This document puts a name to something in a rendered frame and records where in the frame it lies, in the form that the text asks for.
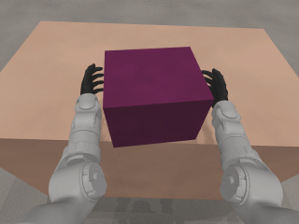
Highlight left robot hand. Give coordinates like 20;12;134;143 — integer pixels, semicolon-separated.
80;63;104;95

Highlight robot right forearm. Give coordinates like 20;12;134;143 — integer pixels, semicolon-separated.
211;100;283;201

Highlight right robot hand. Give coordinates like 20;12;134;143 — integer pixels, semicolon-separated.
201;68;229;108

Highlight carton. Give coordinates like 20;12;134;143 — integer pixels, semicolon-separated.
103;47;215;148

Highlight pedestal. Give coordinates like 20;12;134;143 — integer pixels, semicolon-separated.
0;21;299;201

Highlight left robot upper arm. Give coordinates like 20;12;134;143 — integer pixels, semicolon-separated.
12;161;107;224

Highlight robot left forearm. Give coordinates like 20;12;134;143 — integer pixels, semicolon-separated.
49;93;102;196

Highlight right robot upper arm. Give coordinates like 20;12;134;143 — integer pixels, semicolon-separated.
220;163;299;224

